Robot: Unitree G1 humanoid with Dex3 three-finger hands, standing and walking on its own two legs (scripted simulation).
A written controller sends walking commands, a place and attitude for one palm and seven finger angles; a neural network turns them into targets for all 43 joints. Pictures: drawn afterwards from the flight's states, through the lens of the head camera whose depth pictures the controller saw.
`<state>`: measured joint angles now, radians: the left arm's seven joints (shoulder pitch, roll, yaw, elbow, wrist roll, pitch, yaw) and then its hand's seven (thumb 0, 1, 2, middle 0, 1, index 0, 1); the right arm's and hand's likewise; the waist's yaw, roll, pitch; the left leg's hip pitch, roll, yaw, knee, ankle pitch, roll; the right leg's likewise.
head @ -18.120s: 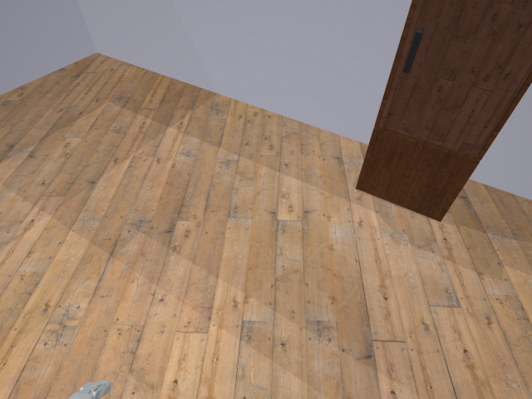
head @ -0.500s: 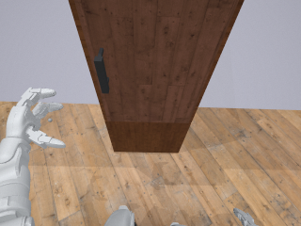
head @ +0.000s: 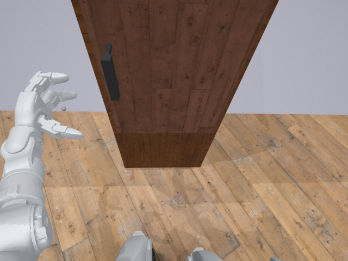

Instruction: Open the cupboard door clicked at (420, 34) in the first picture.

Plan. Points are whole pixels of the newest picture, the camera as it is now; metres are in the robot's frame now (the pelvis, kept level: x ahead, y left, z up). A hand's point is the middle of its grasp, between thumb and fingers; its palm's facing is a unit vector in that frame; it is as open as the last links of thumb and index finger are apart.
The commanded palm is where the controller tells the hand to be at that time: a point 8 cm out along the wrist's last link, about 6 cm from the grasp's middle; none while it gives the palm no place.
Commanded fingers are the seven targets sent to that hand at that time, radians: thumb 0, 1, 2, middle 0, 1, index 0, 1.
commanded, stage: move the hooked fingers beside the handle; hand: left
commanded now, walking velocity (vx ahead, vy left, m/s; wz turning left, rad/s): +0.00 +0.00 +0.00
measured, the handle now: (112, 73) +0.55 +0.17 +0.07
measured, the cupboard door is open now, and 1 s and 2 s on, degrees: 0 0 0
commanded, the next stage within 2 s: slide the fingers in behind the handle in 1.38 s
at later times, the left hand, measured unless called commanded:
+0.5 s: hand (74, 86) +0.50 +0.24 +0.07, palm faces +0.05 -1.00 +0.01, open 14.0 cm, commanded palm +0.48 +0.28 +0.07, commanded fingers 0.00 -0.50 0.30 -0.30 -1.20 -0.30 -1.20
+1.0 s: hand (73, 87) +0.50 +0.25 +0.07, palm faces +0.08 -1.00 +0.00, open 14.0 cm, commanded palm +0.48 +0.28 +0.06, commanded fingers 0.00 -0.50 0.30 -0.30 -1.20 -0.30 -1.20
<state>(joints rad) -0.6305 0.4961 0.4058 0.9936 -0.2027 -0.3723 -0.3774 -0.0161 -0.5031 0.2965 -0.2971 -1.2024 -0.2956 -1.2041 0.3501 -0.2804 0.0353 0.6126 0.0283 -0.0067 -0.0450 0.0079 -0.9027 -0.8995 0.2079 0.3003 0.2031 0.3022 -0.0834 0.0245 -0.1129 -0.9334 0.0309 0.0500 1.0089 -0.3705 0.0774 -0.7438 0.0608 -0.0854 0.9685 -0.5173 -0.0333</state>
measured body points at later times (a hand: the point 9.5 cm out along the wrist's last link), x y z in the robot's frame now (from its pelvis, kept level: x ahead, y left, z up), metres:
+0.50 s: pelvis +0.00 +0.00 -0.01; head +0.12 +0.03 +0.42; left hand +0.49 +0.30 +0.08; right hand +0.01 -0.28 -0.11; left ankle +0.06 +0.07 -0.67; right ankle -0.03 -0.11 -0.67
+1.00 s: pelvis +0.01 +0.00 -0.01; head +0.13 +0.03 +0.42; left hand +0.49 +0.30 +0.07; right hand +0.02 -0.27 -0.11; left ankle +0.06 +0.07 -0.67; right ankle -0.03 -0.11 -0.67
